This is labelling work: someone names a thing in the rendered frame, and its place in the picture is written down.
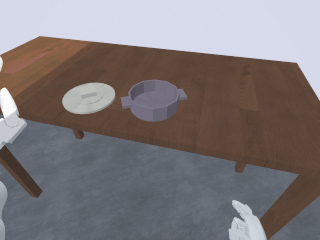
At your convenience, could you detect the lid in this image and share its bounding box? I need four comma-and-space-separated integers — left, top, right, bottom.
62, 82, 116, 114

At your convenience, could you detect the right robot hand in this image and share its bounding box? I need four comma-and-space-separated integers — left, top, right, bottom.
228, 200, 267, 240

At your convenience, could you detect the pot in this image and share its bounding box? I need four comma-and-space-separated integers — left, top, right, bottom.
120, 79, 187, 122

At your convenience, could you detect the left robot hand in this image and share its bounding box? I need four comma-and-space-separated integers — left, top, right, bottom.
0, 57, 27, 150

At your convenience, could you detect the table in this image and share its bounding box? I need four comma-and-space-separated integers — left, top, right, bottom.
0, 36, 320, 240

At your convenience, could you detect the knob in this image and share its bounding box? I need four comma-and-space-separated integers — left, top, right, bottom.
79, 84, 97, 99

